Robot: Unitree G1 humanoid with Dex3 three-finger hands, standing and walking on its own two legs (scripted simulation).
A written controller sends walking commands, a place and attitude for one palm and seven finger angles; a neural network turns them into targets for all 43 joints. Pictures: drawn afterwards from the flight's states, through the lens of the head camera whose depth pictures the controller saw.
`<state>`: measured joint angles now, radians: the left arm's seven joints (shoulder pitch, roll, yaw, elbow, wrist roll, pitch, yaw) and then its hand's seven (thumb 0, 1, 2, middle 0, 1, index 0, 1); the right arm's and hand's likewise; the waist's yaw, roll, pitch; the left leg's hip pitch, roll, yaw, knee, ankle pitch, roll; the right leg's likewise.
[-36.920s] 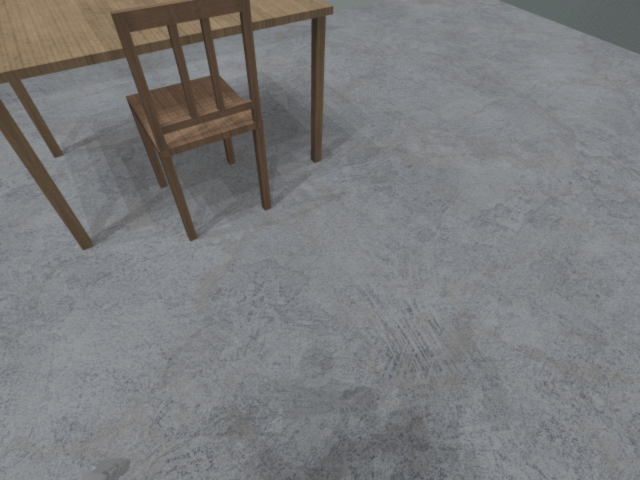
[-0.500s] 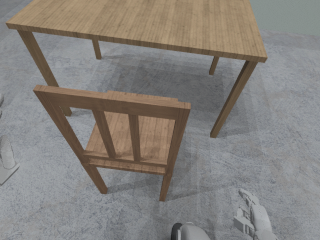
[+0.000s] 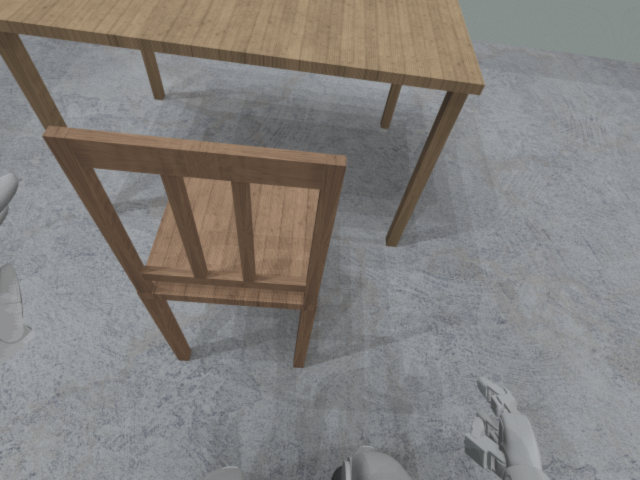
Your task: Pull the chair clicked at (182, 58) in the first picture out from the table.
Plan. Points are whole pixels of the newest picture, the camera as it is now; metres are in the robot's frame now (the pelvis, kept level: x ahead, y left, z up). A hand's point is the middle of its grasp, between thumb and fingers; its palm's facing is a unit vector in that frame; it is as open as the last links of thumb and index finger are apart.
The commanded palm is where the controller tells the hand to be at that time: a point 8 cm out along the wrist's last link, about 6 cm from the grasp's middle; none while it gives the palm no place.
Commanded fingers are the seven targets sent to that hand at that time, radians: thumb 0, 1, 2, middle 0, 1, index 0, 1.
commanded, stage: stop stepping back and stand still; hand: left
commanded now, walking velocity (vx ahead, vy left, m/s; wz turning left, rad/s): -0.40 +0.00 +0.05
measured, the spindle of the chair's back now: (188, 231) +0.48 +0.23 -0.08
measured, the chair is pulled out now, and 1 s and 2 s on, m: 0.33 0.33 0.33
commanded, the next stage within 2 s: let the arm hang, fingers relaxed in 1.06 s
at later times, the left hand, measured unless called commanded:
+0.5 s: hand out of the picture +0.07 +0.25 +0.18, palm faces +0.41 -0.82 -0.41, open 7.4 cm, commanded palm +0.02 +0.29 +0.19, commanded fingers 0.00 0.90 0.90 -0.20 -0.30 -0.20 -0.30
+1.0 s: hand out of the picture +0.03 +0.26 +0.19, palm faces +0.38 -0.80 -0.46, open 7.4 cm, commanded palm -0.04 +0.30 +0.19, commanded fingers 0.00 0.90 0.90 -0.20 -0.30 -0.20 -0.30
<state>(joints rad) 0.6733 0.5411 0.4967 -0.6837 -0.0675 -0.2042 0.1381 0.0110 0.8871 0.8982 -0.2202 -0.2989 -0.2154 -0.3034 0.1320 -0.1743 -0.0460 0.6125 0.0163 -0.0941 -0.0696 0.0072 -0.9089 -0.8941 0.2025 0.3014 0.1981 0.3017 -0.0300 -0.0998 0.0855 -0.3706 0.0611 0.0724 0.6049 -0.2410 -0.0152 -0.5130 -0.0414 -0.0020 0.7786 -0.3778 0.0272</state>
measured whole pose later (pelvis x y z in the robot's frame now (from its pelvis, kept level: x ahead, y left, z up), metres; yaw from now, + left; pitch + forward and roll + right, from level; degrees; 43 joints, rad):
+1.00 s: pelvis -0.18 +0.01 +0.01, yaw -2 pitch -3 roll -1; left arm 0.51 0.48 0.43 -0.50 -0.05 -0.17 0.14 0.01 0.89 0.90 -0.21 -0.30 -0.21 -0.30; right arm 0.23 -0.16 0.03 0.62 0.02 -0.15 -0.04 0.01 -0.91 -0.89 0.20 0.30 0.20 0.30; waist -0.03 -0.03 0.01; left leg -0.29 0.05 0.07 0.57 -0.24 0.03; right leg -0.33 -0.01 -0.08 0.72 -0.42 -0.02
